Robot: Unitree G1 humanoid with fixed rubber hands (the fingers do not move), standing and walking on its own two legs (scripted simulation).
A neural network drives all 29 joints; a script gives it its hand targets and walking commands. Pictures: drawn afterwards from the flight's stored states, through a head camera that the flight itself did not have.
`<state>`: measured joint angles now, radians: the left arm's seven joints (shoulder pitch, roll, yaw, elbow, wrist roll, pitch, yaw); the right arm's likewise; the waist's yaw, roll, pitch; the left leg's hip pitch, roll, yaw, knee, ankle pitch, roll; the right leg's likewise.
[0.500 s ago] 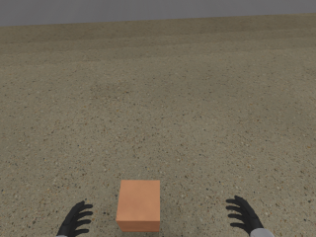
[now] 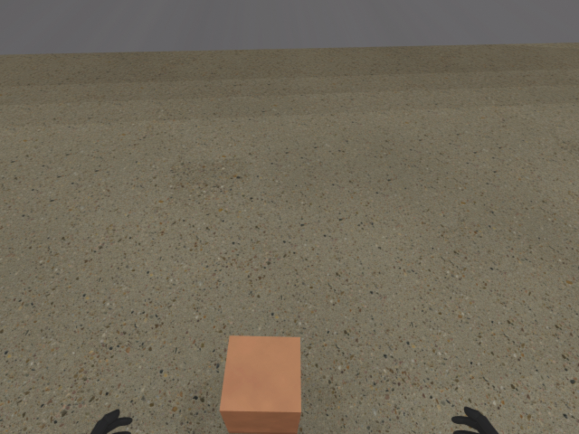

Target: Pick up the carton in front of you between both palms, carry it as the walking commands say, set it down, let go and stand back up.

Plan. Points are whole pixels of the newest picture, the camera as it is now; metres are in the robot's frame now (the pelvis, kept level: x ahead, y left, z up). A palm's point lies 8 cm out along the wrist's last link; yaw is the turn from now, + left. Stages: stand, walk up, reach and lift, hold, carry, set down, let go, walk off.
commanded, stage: stand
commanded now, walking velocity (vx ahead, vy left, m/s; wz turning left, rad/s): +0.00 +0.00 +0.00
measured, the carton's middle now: (263, 386) +0.40 +0.06 -0.64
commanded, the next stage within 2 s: none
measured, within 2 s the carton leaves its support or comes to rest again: neither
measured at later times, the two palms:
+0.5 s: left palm out of the picture +0.06 +0.29 -0.10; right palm out of the picture +0.08 -0.28 -0.10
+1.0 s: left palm out of the picture +0.04 +0.28 -0.10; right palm out of the picture +0.06 -0.29 -0.10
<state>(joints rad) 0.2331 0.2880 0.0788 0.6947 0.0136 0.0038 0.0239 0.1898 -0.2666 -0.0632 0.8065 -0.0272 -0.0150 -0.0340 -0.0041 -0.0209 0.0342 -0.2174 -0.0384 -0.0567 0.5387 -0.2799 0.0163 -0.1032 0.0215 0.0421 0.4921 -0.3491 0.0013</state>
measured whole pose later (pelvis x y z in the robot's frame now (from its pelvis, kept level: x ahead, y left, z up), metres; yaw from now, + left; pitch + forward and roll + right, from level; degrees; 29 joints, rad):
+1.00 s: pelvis -0.03 -0.01 +0.01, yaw +2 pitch -4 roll +0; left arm 0.24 0.32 0.06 0.89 0.01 -0.02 0.03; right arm 0.18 -0.30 -0.04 0.98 -0.01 -0.01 -0.04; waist -0.01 -0.01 0.05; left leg -0.20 -0.04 -0.09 0.45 -0.18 0.00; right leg -0.09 0.02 0.00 0.42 -0.28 0.00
